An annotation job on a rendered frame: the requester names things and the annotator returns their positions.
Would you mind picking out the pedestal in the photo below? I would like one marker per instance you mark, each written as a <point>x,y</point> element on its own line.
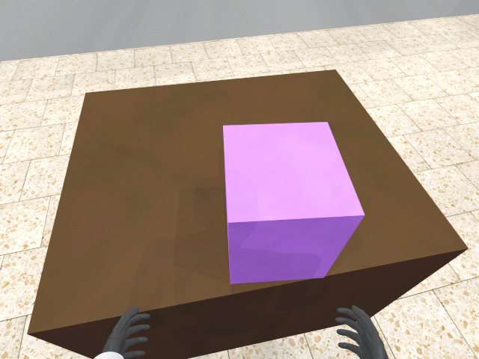
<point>142,221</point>

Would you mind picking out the carton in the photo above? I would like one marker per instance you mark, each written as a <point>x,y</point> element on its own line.
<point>291,205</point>

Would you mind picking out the right robot hand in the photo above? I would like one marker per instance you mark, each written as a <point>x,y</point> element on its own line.
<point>370,344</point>

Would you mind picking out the left robot hand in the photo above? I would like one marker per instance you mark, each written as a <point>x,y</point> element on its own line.
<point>117,341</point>

